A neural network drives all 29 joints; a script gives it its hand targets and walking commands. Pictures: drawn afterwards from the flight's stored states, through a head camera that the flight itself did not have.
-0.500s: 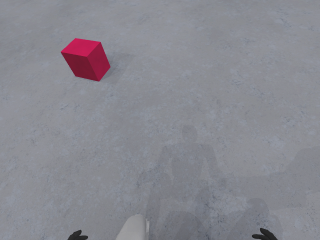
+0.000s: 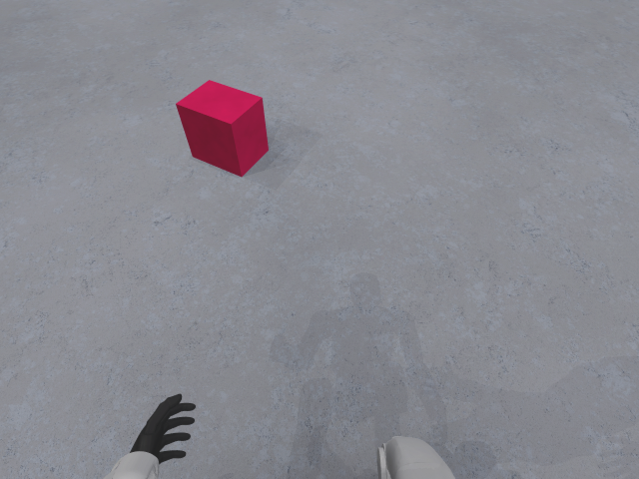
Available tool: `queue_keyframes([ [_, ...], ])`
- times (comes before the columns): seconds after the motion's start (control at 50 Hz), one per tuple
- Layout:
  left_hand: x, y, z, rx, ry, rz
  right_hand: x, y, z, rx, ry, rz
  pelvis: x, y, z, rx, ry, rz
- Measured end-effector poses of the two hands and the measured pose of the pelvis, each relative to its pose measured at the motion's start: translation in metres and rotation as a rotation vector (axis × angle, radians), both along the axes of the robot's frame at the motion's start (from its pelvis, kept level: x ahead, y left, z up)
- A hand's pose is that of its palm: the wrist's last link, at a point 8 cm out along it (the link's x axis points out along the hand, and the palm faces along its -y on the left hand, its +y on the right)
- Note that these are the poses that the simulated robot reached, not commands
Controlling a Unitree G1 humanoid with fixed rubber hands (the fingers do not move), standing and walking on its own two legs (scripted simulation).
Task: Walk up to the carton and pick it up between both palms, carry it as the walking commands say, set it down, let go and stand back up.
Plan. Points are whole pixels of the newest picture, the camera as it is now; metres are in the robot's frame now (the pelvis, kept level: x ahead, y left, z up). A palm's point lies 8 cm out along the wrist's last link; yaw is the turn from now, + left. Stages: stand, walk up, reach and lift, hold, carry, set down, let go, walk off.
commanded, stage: walk up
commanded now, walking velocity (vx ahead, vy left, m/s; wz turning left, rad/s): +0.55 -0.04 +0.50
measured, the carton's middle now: (225, 128) +1.61 +0.39 -0.62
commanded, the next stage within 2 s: none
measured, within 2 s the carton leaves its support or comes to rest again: neither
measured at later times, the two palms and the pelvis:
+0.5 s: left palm (141, 451) +0.18 +0.26 -0.11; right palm (449, 300) +0.39 -0.22 -0.12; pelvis +0.25 +0.01 +0.00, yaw +12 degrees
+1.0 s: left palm (137, 217) +0.60 +0.37 -0.12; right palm (394, 216) +0.59 -0.15 -0.12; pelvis +0.53 +0.10 +0.00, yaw +15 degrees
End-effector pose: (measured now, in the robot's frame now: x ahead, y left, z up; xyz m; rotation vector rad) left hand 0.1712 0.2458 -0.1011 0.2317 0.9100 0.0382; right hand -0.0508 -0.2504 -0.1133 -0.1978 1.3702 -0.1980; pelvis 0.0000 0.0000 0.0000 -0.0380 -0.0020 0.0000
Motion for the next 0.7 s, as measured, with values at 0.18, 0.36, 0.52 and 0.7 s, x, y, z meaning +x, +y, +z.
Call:
queue_keyframes([
  [0.18, 0.103, -0.006, 0.003, 0.014, -0.052, 0.051, 0.099, -0.023, -0.01, 0.001, 0.054, 0.052, 0.094, -0.018, -0.008, 0.018, 0.04, 0.085],
  [0.36, 0.041, 0.003, -0.006, 0.045, 0.21, 0.267, 0.31, -0.02, -0.015, 0.033, -0.136, 0.212, 0.182, -0.024, 0.003, 0.051, 0.057, 0.191],
  [0.52, 0.011, 0.017, -0.012, 0.007, 0.436, 0.398, 0.46, 0.042, -0.01, 0.092, -0.257, 0.334, 0.264, 0.012, 0.003, 0.048, 0.047, 0.209],
  [0.7, 0.132, 0.089, -0.055, -0.041, 0.393, 0.417, 0.562, 0.111, -0.023, 0.049, -0.265, 0.374, 0.365, 0.081, -0.024, 0.011, 0.018, 0.224],
])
